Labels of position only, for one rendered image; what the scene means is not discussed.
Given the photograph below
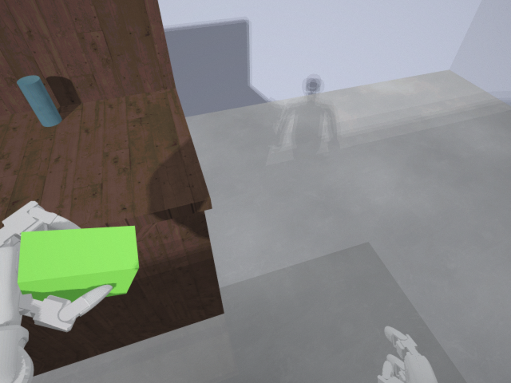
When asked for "sponge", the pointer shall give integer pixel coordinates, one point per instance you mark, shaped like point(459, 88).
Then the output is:
point(70, 263)

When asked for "left robot forearm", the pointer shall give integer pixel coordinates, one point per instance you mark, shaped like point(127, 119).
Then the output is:
point(16, 366)

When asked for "robot left hand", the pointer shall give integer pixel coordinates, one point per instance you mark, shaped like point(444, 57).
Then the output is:
point(53, 312)

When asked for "robot right hand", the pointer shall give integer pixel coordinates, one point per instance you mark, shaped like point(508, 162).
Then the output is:
point(414, 369)

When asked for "table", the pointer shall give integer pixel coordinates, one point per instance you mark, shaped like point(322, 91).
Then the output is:
point(121, 156)

